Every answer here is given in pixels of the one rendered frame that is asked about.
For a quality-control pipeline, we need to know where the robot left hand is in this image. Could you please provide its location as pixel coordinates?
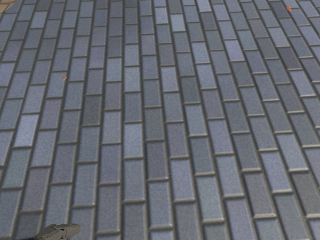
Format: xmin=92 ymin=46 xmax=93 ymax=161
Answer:
xmin=28 ymin=223 xmax=81 ymax=240

